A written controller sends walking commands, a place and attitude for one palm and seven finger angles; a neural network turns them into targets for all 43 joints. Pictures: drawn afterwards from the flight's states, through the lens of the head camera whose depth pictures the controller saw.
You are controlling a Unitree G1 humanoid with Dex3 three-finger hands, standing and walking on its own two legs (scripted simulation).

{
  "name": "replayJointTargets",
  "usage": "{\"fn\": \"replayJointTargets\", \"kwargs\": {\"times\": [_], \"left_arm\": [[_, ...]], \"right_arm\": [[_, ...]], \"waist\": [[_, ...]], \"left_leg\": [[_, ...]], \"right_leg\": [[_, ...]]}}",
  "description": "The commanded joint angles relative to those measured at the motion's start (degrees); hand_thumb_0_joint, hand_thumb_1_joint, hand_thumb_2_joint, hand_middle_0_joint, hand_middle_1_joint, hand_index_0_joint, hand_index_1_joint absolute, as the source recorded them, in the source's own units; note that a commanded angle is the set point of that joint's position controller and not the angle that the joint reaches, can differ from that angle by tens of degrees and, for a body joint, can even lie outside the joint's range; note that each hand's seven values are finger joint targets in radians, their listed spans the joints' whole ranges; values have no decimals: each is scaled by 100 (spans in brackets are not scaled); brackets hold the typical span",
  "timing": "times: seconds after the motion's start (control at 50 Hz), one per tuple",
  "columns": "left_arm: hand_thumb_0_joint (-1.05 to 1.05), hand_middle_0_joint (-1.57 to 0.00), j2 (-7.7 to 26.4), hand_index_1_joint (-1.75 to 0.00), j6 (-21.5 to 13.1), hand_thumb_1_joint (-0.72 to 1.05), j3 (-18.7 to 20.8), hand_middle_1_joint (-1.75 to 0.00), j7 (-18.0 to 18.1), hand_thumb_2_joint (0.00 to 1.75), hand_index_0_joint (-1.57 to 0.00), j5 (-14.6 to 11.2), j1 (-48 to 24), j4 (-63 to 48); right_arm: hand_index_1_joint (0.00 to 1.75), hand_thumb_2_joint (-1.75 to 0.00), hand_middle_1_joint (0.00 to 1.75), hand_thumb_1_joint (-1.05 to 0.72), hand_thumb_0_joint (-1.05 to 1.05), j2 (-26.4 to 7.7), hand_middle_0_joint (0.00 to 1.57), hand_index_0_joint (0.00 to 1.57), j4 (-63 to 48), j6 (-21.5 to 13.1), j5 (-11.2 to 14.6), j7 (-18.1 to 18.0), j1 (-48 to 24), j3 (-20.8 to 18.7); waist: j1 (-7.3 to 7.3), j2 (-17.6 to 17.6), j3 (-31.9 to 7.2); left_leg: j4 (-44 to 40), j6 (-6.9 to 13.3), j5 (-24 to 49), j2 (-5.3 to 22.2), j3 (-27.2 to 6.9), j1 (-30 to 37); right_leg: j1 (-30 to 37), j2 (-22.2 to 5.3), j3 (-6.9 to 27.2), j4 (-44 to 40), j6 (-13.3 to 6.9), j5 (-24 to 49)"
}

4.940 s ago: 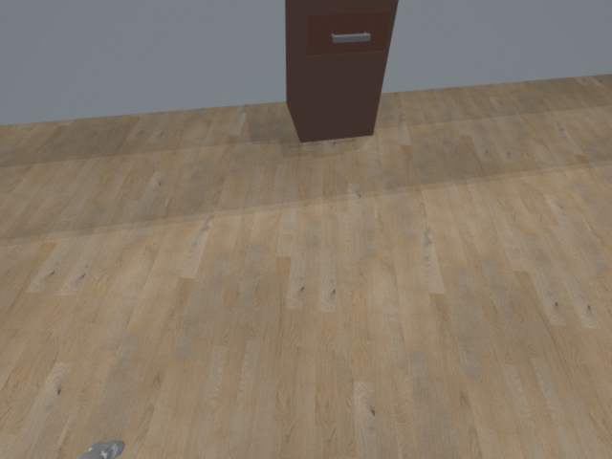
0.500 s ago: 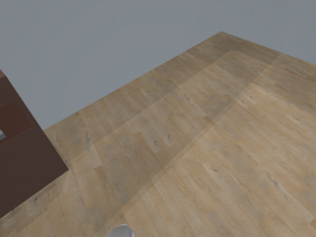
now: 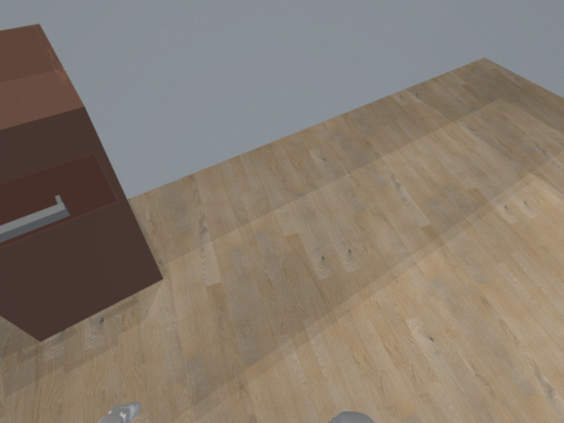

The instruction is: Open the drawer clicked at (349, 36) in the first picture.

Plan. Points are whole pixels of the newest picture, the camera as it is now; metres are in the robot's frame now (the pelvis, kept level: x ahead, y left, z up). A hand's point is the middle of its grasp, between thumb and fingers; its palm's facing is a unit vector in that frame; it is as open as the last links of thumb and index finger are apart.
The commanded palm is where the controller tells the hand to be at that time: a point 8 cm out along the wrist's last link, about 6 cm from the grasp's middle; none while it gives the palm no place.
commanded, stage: turn to face it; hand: left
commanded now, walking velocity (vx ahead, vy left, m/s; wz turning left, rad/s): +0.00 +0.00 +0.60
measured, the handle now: (24, 218) +0.55 +0.61 -0.19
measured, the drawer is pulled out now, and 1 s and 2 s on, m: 0.00 0.00 0.00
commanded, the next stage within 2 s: take the last steps up to it in 0.94 s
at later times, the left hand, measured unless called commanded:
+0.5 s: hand out of the picture +0.01 +0.15 -0.15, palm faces +0.31 -0.91 -0.28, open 7.4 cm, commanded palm none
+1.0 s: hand out of the picture -0.06 +0.20 -0.16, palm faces +0.52 -0.81 -0.25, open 7.4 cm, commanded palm none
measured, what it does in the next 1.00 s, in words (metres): steps on the spot, turning left: right foot, then left foot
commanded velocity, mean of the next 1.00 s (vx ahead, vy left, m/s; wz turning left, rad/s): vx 0.00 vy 0.00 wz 0.44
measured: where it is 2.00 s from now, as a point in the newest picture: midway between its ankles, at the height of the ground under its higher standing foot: outside the picture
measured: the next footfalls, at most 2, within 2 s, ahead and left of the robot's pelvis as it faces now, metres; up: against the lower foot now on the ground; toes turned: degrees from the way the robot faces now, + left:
right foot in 0.24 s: +0.04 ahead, -0.17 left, +0.00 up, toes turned +8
left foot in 0.68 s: -0.03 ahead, +0.09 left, +0.00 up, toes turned +30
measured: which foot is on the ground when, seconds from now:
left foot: down 0.00-0.24, up 0.26-0.66, down 0.68-1.00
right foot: up 0.00-0.22, down 0.24-0.68, up 0.70-1.00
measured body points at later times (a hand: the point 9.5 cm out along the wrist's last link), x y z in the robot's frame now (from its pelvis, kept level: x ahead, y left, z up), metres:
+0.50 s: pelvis +0.00 -0.06 +0.00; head +0.05 -0.07 +0.45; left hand -0.01 +0.19 -0.12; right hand +0.13 -0.31 -0.15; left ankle -0.06 +0.09 -0.66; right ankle +0.00 -0.17 -0.74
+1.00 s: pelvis -0.02 -0.01 +0.00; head +0.00 +0.01 +0.45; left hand -0.09 +0.25 -0.15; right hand +0.20 -0.17 -0.13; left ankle -0.07 +0.07 -0.74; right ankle +0.06 -0.14 -0.69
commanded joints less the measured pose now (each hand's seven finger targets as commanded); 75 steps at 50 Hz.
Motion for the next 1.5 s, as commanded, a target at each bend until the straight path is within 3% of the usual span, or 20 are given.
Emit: {"fn": "replayJointTargets", "kwargs": {"times": [0.0,0.16,0.18,0.22,0.24,0.3,0.44,0.6,0.62,0.64,0.66,0.68,0.8,0.96,1.06,1.08,1.12,1.14,1.26,1.48], "left_arm": [[0,-20,334,-30,-77,90,32,-30,21,90,-20,-38,11,-528],[0,-20,461,-30,-128,90,7,-30,73,90,-20,-147,567,-611],[0,-20,610,-30,-153,90,46,-30,92,90,-20,-134,828,-565],[0,-20,1399,-30,-172,90,130,-30,144,90,-20,12,587,-746],[0,-20,1254,-30,-160,90,76,-30,170,90,-20,-32,115,-903],[0,-20,689,-30,-294,90,-91,-30,115,90,-20,-72,-345,-928],[0,-20,882,-30,-295,90,-40,-30,90,90,-20,-19,863,-487],[0,-20,1235,-30,-221,90,58,-30,49,90,-20,0,979,-335],[0,-20,1215,-30,-223,90,58,-30,37,90,-20,-56,891,-340],[0,-20,997,-30,-218,90,19,-30,13,90,-20,-104,887,-466],[0,-20,590,-30,-210,90,-129,-30,-23,90,-20,-121,656,-698],[0,-20,702,-30,-109,90,-127,-30,42,90,-20,-77,504,-731],[0,-20,615,-30,-22,90,-107,-30,-44,90,-20,-67,716,-267],[0,-20,462,-30,-41,90,-174,-30,-3,90,-20,-84,317,-389],[0,-20,368,-30,-210,90,-206,-30,8,90,-20,-110,795,-178],[0,-20,465,-30,-273,90,-184,-30,3,90,-20,-79,993,-89],[0,-20,1250,-30,-367,90,-39,-30,22,90,-20,45,1374,-1],[0,-20,1238,-30,-322,90,-40,-30,32,90,-20,-3,1421,-39],[0,-20,456,-30,-561,90,-176,-30,11,90,-20,-34,968,86],[0,-20,498,-30,-594,90,-146,-30,-31,90,-20,37,1830,808]], "right_arm": [[30,-90,30,-90,0,-1181,20,20,-373,-92,-47,-81,340,-320],[30,-90,30,-90,0,-1257,20,20,-585,18,-23,-40,83,-391],[30,-90,30,-90,0,-1161,20,20,-629,38,18,-22,-10,-379],[30,-90,30,-90,0,-740,20,20,-824,54,37,-16,-2,-352],[30,-90,30,-90,0,-1020,20,20,-803,79,-16,6,11,-402],[30,-90,30,-90,0,-815,20,20,-494,190,-31,91,337,-348],[30,-90,30,-90,0,-733,20,20,-708,212,9,110,-477,-207],[30,-90,30,-90,0,-790,20,20,-709,64,47,74,-490,-69],[30,-90,30,-90,0,-958,20,20,-612,12,22,61,-113,-117],[30,-90,30,-90,0,-1498,20,20,-547,-55,-19,38,251,-236],[30,-90,30,-90,0,-2070,20,20,-460,-72,28,-9,647,-382],[30,-90,30,-90,0,-2012,20,20,-353,-10,67,-31,756,-333],[30,-90,30,-90,0,-1303,20,20,-605,-83,23,-129,-397,-93],[30,-90,30,-90,0,-1259,20,20,-455,-70,-16,-129,-61,-108],[30,-90,30,-90,0,-1119,20,20,-339,-72,0,-127,-110,-92],[30,-90,30,-90,0,-975,20,20,-301,-87,36,-110,-97,-71],[30,-90,30,-90,0,-419,20,20,-486,-100,68,-63,-91,39],[30,-90,30,-90,0,-804,20,20,-514,-34,6,-33,-240,-76],[30,-90,30,-90,0,-461,20,20,114,-24,-63,119,441,-111],[30,-90,30,-90,0,-182,20,20,17,-256,-4,146,-187,5]], "waist": [[-66,680,-543],[212,804,-921],[343,577,-948],[369,-1670,-476],[181,-872,-322],[-198,-676,-27],[361,-1017,-183],[307,-1342,-626],[74,-1111,-882],[-141,141,-1256],[-380,1779,-1424],[-351,1230,-1420],[154,938,-370],[35,929,-361],[287,835,-613],[388,502,-648],[582,-1831,-373],[663,-1215,-87],[155,-658,292],[450,-960,405]], "left_leg": [[-1090,512,-358,1630,-2346,902],[-620,108,548,1082,-2508,376],[-346,-209,1,812,-2282,-176],[2388,-911,-2350,-341,-486,-2033],[3401,-813,-2235,14,-714,-1551],[4318,-962,-1347,282,-429,-1523],[3347,-1100,-1616,467,57,-1428],[550,-806,-1136,221,601,282],[-256,-715,-282,290,551,1065],[-462,-384,1334,1226,-431,2444],[-263,458,4428,2685,-2239,3129],[-107,786,4716,2813,-1716,2789],[-539,295,2804,1621,-763,1359],[-565,464,2486,1704,-1284,1382],[-186,218,1475,1444,-1442,936],[69,-10,364,1187,-1287,469],[2050,-619,-2627,32,-215,-1370],[2897,-593,-2655,308,-417,-1388],[3576,-692,-700,690,-179,-1172],[1174,-628,-1105,779,418,-526]], "right_leg": [[-199,128,105,-463,-46,-309],[1665,521,-12,-2837,-284,92],[2412,294,76,-3707,-386,561],[2509,-2306,2401,-4633,-1431,167],[1550,-2364,1847,-4539,-1568,512],[1653,-1244,366,-3882,-1163,2418],[2668,-1383,-199,-3399,-1177,3972],[2629,-1343,-643,-2429,-922,4593],[2327,-1241,-838,-1775,-703,4388],[1078,-864,-1008,-637,-388,2767],[-494,-157,-783,495,-62,-1555],[-394,-255,-186,808,-147,-1796],[-42,-125,-164,638,-58,-316],[353,91,-154,-761,-67,-423],[1686,299,-273,-2644,-194,472],[2348,185,-213,-3335,-215,892],[3029,-1872,2289,-4493,-1040,-20],[2371,-2167,2361,-4823,-1416,-1041],[1706,-1077,544,-4884,-987,-426],[1946,-1201,300,-4650,-1327,11]]}}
